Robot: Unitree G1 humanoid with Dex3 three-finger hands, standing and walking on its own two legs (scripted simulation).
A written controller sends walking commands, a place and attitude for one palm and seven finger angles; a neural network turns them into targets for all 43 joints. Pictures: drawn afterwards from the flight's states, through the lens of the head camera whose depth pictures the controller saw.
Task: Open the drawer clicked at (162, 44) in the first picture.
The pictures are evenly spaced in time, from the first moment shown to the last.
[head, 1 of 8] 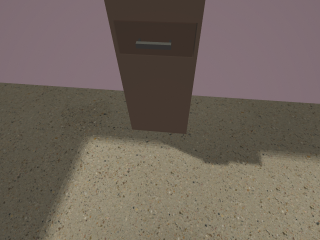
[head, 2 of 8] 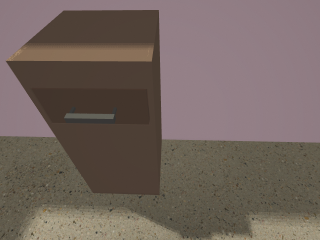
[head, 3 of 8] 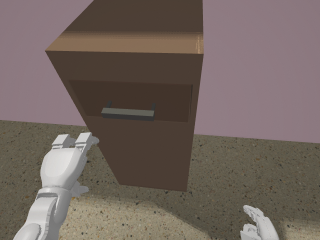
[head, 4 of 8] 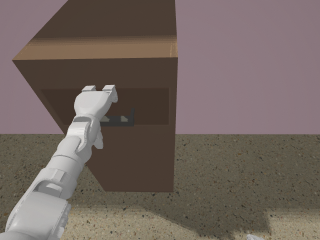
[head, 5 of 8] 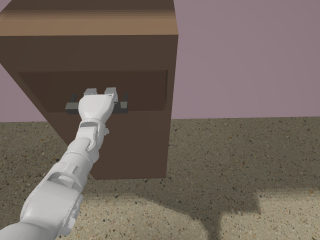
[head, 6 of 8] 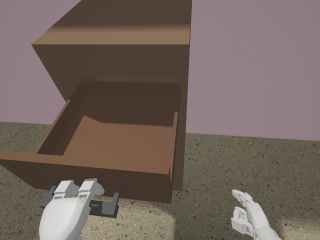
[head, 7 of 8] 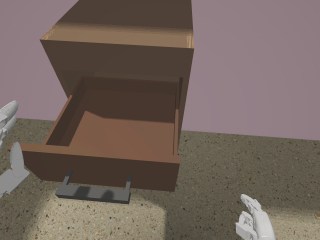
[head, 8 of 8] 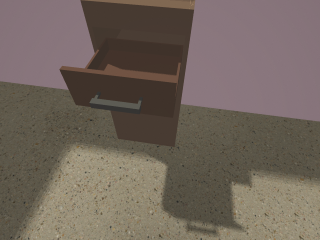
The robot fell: no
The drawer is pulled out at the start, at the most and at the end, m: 0.00 0.30 0.30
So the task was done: yes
